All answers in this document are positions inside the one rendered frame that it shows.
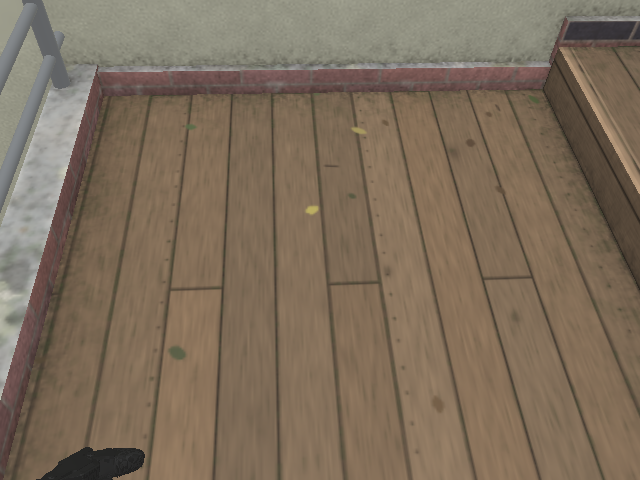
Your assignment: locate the left robot hand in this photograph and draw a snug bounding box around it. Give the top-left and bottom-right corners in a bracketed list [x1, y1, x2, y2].
[36, 447, 145, 480]

